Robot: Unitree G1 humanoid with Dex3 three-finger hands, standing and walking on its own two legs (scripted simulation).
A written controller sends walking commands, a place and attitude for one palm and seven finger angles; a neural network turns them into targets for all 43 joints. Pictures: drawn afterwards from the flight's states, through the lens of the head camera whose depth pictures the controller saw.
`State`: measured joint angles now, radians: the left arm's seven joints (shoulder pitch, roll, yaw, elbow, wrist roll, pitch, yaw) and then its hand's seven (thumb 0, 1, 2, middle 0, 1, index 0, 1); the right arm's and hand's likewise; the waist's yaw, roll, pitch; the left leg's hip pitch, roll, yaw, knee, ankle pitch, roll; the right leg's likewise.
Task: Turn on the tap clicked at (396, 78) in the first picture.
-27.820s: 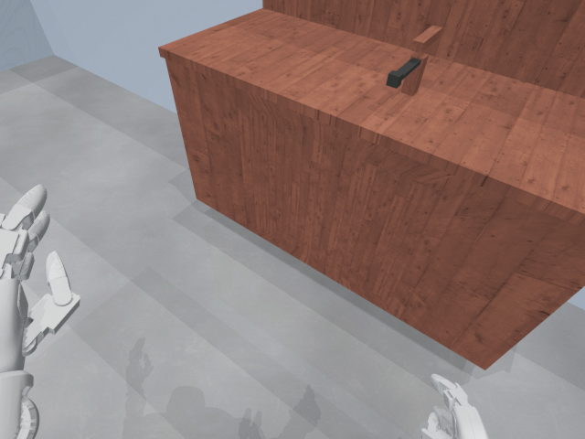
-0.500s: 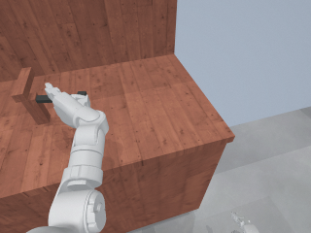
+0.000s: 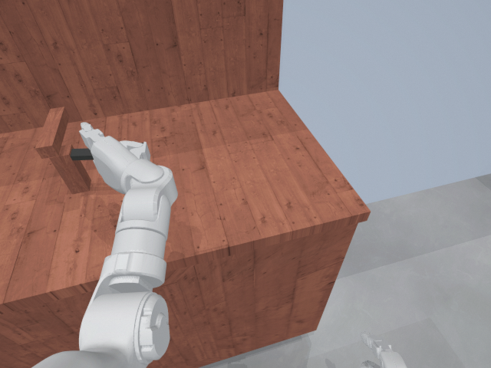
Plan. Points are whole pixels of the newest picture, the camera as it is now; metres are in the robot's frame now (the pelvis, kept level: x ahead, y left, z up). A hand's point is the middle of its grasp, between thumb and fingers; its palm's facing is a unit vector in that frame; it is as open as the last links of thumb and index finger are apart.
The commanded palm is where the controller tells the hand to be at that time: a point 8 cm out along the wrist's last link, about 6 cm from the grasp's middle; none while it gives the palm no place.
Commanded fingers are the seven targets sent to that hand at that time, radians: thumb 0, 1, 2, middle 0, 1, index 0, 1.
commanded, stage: lift the hand up off the lever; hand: left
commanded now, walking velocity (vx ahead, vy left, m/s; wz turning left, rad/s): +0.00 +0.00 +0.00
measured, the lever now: (139, 152) +0.49 +0.25 +0.11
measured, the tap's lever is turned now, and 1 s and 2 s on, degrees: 75 75 75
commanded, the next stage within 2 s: draw the hand back beside the body in 0.44 s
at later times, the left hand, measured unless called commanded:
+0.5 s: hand (149, 147) +0.42 +0.19 +0.18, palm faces +0.79 -0.62 -0.04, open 7.8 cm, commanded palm +0.36 +0.21 +0.18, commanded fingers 0.00 0.90 0.90 -0.15 -0.15 -0.15 -0.15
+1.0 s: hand (112, 199) +0.30 +0.21 +0.17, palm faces +0.30 -0.93 -0.22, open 7.7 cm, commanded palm +0.28 +0.24 +0.18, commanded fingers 0.00 0.90 0.90 -0.17 -0.22 -0.17 -0.22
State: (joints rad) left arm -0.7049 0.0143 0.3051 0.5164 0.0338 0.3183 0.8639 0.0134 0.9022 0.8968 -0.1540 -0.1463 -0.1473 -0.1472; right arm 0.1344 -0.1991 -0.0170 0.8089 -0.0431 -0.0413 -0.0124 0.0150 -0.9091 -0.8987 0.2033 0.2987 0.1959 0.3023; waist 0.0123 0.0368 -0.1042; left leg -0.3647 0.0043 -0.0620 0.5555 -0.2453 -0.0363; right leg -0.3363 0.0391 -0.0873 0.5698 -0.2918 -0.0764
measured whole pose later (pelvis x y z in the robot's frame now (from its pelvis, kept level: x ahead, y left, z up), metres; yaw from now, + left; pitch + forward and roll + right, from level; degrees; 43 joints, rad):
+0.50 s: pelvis +0.01 +0.00 +0.00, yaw -1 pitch +2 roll +1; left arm -0.66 -0.02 0.28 0.43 0.01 0.37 0.86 0.01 0.90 0.90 -0.15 -0.15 -0.15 -0.15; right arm 0.12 -0.20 -0.02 0.80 -0.04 -0.03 -0.01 0.02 -0.91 -0.90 0.20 0.30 0.20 0.30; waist 0.03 0.04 -0.10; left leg -0.31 0.00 -0.05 0.52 -0.24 -0.03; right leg -0.29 0.04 -0.07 0.54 -0.29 -0.07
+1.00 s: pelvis +0.00 +0.01 +0.01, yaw -2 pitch -6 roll +0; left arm -0.03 0.30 0.13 -0.04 -0.09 0.01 0.15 0.02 0.90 0.90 -0.17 -0.19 -0.16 -0.19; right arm 0.19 -0.26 0.00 0.67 0.02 -0.05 -0.07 0.02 -0.91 -0.90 0.20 0.30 0.19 0.30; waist 0.06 0.06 0.05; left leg -0.09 0.02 -0.02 0.40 -0.20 -0.02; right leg -0.06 0.06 -0.05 0.38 -0.21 -0.07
